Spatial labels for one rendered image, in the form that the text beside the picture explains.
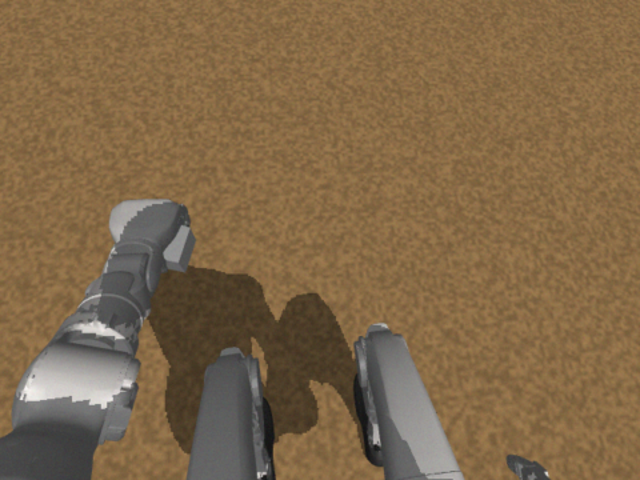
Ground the right robot hand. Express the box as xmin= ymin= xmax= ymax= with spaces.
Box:
xmin=506 ymin=454 xmax=551 ymax=480

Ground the right robot foot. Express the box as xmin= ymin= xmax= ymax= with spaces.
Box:
xmin=353 ymin=374 xmax=383 ymax=467

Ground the left robot arm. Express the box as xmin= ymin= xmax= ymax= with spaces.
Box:
xmin=0 ymin=238 xmax=164 ymax=480

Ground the cube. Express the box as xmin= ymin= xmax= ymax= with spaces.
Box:
xmin=163 ymin=226 xmax=196 ymax=273

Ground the left robot foot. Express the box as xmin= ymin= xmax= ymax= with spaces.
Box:
xmin=258 ymin=397 xmax=276 ymax=480

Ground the left robot hand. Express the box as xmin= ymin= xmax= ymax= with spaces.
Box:
xmin=109 ymin=199 xmax=190 ymax=273

